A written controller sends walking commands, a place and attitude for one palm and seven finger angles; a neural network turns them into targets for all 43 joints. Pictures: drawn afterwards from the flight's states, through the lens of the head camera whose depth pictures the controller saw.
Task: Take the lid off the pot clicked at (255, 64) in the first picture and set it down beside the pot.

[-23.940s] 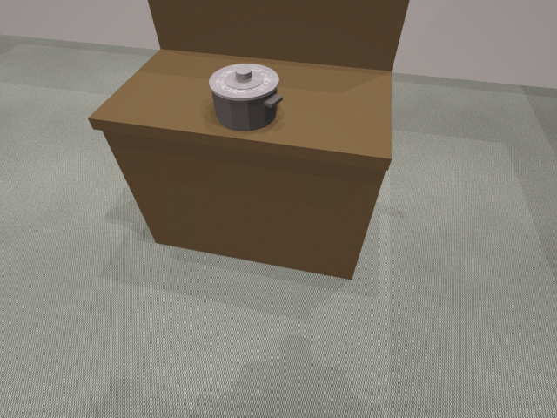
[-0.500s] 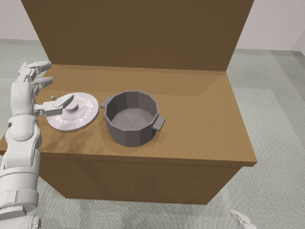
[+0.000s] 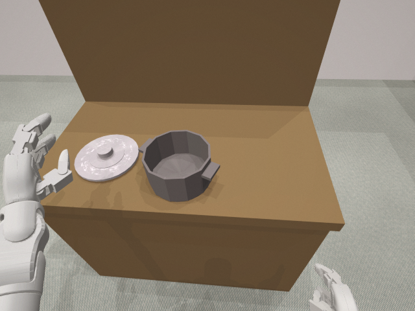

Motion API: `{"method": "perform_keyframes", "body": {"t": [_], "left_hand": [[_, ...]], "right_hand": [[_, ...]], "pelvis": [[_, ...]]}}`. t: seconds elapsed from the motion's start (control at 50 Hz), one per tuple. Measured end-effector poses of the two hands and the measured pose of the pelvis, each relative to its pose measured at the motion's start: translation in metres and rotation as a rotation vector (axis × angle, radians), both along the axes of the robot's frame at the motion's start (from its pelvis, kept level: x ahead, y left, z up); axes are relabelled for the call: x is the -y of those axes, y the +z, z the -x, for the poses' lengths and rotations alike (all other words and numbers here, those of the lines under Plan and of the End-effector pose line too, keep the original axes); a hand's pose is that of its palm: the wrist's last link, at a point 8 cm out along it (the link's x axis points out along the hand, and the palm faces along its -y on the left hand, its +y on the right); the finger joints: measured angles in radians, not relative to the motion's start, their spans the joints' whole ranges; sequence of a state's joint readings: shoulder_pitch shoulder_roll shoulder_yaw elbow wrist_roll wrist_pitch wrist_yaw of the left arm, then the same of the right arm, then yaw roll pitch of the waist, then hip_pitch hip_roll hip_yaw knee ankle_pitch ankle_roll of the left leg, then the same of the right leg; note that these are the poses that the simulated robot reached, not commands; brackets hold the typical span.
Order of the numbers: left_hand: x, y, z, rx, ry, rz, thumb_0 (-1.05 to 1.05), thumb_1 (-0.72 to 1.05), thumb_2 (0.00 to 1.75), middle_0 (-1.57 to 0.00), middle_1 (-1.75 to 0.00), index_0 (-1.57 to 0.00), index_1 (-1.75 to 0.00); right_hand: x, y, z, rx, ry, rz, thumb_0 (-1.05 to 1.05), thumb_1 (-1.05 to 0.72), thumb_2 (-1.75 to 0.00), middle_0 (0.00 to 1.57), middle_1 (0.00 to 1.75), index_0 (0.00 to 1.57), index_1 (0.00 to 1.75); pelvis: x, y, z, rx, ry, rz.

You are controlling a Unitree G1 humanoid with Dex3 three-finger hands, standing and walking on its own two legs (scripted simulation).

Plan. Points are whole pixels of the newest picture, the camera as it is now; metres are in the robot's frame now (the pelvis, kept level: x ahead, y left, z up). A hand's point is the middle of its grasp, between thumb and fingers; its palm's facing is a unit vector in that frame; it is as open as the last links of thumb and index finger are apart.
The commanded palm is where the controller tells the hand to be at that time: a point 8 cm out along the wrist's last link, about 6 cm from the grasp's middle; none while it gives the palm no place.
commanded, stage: draw the hand back to the body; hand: left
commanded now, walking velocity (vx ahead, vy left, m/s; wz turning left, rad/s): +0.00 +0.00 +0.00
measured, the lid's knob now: (105, 151) +0.56 +0.37 -0.06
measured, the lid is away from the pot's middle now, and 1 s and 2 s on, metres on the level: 0.25 0.25 0.25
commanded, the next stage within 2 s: step back with the hand held close in 0.88 s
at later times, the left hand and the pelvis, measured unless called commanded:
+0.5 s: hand (46, 218) +0.21 +0.26 +0.15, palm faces +0.40 -0.85 -0.34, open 7.5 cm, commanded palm +0.15 +0.29 +0.17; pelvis -0.01 +0.01 +0.00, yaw +0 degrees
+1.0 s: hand (15, 251) +0.16 +0.27 +0.15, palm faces +0.40 -0.84 -0.37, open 7.5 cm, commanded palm +0.11 +0.31 +0.17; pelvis -0.02 +0.03 +0.00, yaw +0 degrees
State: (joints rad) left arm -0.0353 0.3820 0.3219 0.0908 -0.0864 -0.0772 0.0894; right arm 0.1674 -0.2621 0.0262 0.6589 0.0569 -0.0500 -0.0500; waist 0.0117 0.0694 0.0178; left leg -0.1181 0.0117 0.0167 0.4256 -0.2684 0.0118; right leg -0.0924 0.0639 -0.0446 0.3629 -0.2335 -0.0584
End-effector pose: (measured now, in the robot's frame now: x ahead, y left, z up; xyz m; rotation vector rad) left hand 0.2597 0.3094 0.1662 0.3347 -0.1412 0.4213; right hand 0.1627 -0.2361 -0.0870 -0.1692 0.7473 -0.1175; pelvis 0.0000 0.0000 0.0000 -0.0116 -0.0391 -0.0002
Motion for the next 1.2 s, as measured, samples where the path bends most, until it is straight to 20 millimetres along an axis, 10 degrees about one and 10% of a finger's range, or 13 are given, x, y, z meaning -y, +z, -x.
{"method": "perform_keyframes", "body": {"t": [0.78, 1.2], "left_hand": [[0.011, 0.003, 0.134, -0.032, -0.044, -0.092, 0.02, 0.89, 0.89, -0.21, -0.30, -0.21, -0.31], [-0.020, 0.011, 0.119, 0.030, -0.112, -0.182, 0.02, 0.89, 0.89, -0.21, -0.30, -0.21, -0.31]], "right_hand": [[-0.037, 0.017, -0.003, 0.123, 0.061, -0.001, 0.02, -0.91, -0.89, 0.20, 0.30, 0.20, 0.30], [-0.053, 0.023, 0.012, 0.059, 0.045, 0.057, 0.02, -0.91, -0.89, 0.20, 0.30, 0.20, 0.30]], "pelvis": [[-0.021, 0.001, 0.016, 0.039, 0.000, 0.010], [-0.046, -0.002, 0.027, -0.018, -0.034, 0.017]]}}
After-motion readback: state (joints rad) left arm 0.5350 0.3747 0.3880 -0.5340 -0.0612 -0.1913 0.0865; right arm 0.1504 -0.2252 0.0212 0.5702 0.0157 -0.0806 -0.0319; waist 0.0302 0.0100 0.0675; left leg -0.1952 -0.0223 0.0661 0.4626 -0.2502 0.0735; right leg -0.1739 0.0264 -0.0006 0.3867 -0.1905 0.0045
